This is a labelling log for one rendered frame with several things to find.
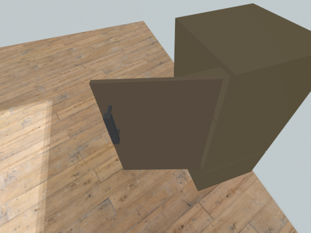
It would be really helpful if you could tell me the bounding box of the cupboard door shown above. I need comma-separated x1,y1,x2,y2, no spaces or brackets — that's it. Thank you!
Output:
89,75,223,170

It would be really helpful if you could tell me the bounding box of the handle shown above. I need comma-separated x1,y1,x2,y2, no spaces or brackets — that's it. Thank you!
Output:
103,105,120,144

